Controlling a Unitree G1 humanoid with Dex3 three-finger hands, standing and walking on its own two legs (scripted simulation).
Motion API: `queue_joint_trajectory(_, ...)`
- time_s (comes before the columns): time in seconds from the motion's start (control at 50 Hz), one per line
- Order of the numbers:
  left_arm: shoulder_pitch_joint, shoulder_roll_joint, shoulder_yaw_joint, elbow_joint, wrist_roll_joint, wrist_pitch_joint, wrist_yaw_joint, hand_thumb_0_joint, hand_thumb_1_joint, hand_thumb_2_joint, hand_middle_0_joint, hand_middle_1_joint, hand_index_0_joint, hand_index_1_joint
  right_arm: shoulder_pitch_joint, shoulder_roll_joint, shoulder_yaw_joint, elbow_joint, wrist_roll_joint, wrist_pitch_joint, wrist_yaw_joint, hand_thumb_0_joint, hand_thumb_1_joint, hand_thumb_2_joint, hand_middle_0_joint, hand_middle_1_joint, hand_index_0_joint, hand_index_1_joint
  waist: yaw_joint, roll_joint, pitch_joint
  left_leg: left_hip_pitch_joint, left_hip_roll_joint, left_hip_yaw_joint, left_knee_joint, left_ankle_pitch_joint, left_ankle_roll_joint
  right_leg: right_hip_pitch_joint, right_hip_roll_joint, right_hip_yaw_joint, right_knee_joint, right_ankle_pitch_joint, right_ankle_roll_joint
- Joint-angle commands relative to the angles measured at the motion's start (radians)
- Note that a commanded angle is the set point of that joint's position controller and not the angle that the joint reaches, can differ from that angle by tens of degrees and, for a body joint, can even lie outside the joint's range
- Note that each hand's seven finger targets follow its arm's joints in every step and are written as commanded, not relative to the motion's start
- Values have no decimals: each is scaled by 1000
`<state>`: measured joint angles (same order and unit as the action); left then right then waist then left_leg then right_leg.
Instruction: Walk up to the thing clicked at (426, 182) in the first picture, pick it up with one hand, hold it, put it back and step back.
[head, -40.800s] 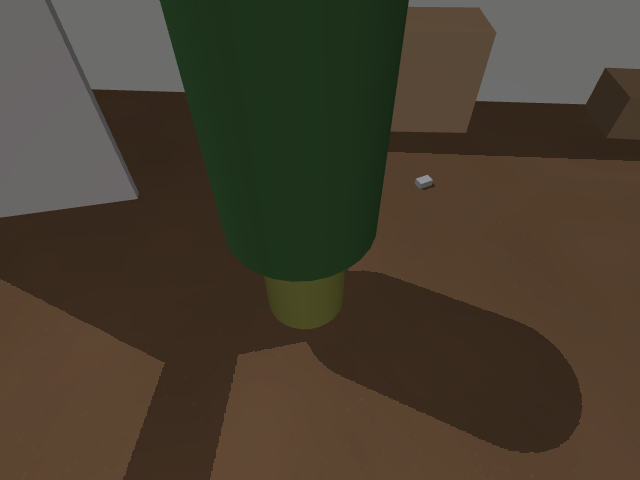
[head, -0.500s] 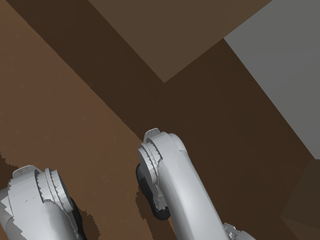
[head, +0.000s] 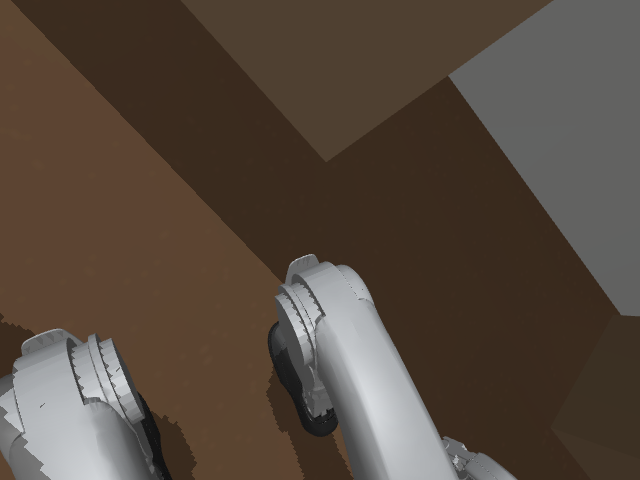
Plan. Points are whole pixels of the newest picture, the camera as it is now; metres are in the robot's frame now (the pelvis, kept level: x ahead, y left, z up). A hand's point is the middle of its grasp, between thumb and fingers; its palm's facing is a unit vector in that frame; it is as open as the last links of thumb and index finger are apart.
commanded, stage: rise first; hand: left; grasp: from above
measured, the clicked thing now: out of the picture +0.47 +0.35 -0.32
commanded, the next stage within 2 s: none
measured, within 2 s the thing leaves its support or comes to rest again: neither
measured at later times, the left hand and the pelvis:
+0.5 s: hand out of the picture +0.43 +0.38 -0.21, palm faces -0.10 -0.42 -0.90, open 14.2 cm; pelvis +0.00 +0.00 +0.00, yaw +0 degrees
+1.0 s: hand out of the picture +0.43 +0.37 -0.21, palm faces -0.11 -0.42 -0.90, open 14.3 cm; pelvis +0.00 +0.00 +0.00, yaw +0 degrees
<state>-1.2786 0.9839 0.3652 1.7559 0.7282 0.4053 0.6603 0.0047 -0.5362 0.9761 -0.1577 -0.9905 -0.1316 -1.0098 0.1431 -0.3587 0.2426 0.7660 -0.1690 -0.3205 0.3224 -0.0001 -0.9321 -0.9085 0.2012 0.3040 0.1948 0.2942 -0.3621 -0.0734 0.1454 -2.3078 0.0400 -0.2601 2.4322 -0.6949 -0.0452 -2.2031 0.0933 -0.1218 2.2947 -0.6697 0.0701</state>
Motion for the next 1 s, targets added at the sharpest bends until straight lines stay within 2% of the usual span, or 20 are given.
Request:
queue_joint_trajectory(0.0,-235,237,-41,-109,31,-6,30,0,-590,1008,-107,-1021,-86,-1044,253,-302,-78,37,-3,-7,-10,0,-921,-906,199,300,200,300,-42,444,-678,459,27,132,-228,191,49,416,15,-113,-233,251,-78)
queue_joint_trajectory(0.08,-229,226,-34,-118,18,-6,37,0,-601,1014,-96,-1029,-74,-1052,253,-300,-75,23,2,-9,-9,0,-922,-906,199,300,200,300,-34,471,-710,506,33,124,-231,233,41,424,17,-121,-220,288,-82)
queue_joint_trajectory(0.12,-247,245,-34,-140,21,-5,36,0,-602,1017,-95,-1032,-73,-1055,250,-306,-78,22,4,-8,-10,0,-922,-906,199,300,200,300,-32,480,-707,504,32,123,-235,224,43,409,17,-120,-227,280,-80)
queue_joint_trajectory(0.24,-235,222,-20,-162,14,8,46,0,-606,1025,-94,-1012,-69,-1039,255,-304,-86,21,13,0,-3,0,-918,-904,199,300,200,300,-24,514,-719,558,39,115,-240,254,32,387,14,-129,-211,298,-87)
queue_joint_trajectory(0.28,-223,212,-30,-127,20,13,43,0,-600,1022,-96,-1009,-71,-1036,276,-296,-81,51,8,5,0,0,-917,-904,199,300,200,300,-40,498,-685,536,37,112,-240,233,36,363,11,-129,-210,281,-86)
queue_joint_trajectory(0.32,-231,202,-30,-139,11,11,46,0,-593,1017,-100,-1012,-76,-1037,274,-299,-85,44,6,6,2,0,-915,-903,199,300,200,300,-37,508,-675,542,39,112,-247,234,34,366,10,-128,-210,283,-88)
queue_joint_trajectory(0.34,-242,221,-27,-141,13,7,49,0,-582,1003,-107,-1014,-86,-1037,260,-307,-86,36,4,1,1,0,-917,-905,199,300,199,300,-37,492,-678,525,38,113,-247,217,38,377,13,-127,-217,273,-86)
queue_joint_trajectory(0.44,-225,206,-43,-108,8,1,39,0,-586,1010,-97,-1025,-78,-1046,273,-295,-74,53,-2,2,2,0,-916,-904,199,300,200,300,-58,471,-647,509,34,111,-243,203,42,365,9,-126,-219,262,-84)
queue_joint_trajectory(0.6,-244,248,-43,-141,7,-14,34,0,-581,1008,-99,-1033,-82,-1052,253,-314,-65,24,-9,-12,-2,0,-917,-904,200,300,200,300,-55,466,-679,499,33,125,-233,216,45,422,14,-116,-229,276,-78)
queue_joint_trajectory(0.62,-226,276,-18,-130,11,-15,39,0,-591,1017,-98,-1027,-77,-1050,255,-320,-72,34,-2,-15,-3,0,-918,-905,200,300,200,300,-36,465,-685,491,34,124,-236,202,46,420,15,-119,-234,259,-78)
queue_joint_trajectory(0.64,-219,278,-20,-129,16,-15,41,0,-590,1013,-93,-1029,-74,-1049,263,-314,-68,33,-4,-12,-2,0,-918,-905,200,300,200,300,-37,475,-688,490,32,128,-239,205,44,437,14,-114,-234,263,-79)
queue_joint_trajectory(0.66,-210,266,-22,-132,15,-12,37,0,-592,1020,-90,-1030,-71,-1051,257,-313,-70,24,-1,-10,-3,0,-915,-903,200,300,200,300,-31,465,-695,498,34,127,-233,213,43,431,15,-117,-233,268,-78)
queue_joint_trajectory(0.7,-220,254,-36,-146,17,-7,29,0,-592,1016,-90,-1030,-71,-1050,259,-309,-71,27,-3,-10,-3,0,-915,-903,200,300,200,300,-43,477,-685,502,33,124,-235,211,42,411,15,-120,-228,262,-79)
queue_joint_trajectory(0.76,-212,252,-20,-151,13,-3,37,0,-592,1015,-95,-1018,-73,-1041,259,-314,-77,35,5,-13,0,0,-916,-904,199,300,200,300,-25,496,-700,531,38,113,-246,227,36,394,14,-130,-217,272,-85)
queue_joint_trajectory(0.78,-215,241,-34,-158,19,-4,36,0,-606,1028,-96,-1015,-70,-1043,249,-312,-76,16,3,-14,0,0,-917,-904,199,300,200,300,-34,498,-690,524,36,118,-242,221,39,396,16,-125,-222,273,-83)
queue_joint_trajectory(0.8,-169,238,-20,-108,19,-2,37,0,-611,1042,-94,-1005,-63,-1039,273,-314,-81,46,5,-10,0,0,-915,-904,200,300,200,300,-30,470,-680,500,37,119,-244,205,41,414,17,-125,-230,259,-80)
queue_joint_trajectory(0.82,-212,240,-24,-152,23,-5,39,0,-611,1040,-95,-1004,-64,-1037,266,-311,-80,25,6,-13,1,0,-917,-904,199,300,200,300,-36,468,-688,506,35,118,-238,215,42,413,16,-123,-228,273,-81)
queue_joint_trajectory(0.84,-207,239,-23,-148,14,-11,41,0,-604,1029,-93,-1017,-68,-1044,256,-310,-83,30,4,-15,0,0,-916,-904,200,300,200,300,-31,469,-681,487,35,122,-244,200,43,414,17,-122,-229,258,-81)
queue_joint_trajectory(0.94,-219,214,-41,-138,12,-10,41,0,-592,1020,-93,-1014,-71,-1038,272,-304,-77,45,-5,-20,2,0,-913,-902,200,300,200,300,-52,471,-668,518,36,117,-237,221,41,394,13,-121,-227,276,-81)
queue_joint_trajectory(0.98,-192,228,-29,-109,14,-14,46,0,-593,1024,-100,-1016,-75,-1042,278,-309,-81,65,-2,-22,4,0,-913,-903,200,300,200,300,-43,462,-653,502,36,114,-246,194,43,391,13,-124,-230,252,-81)
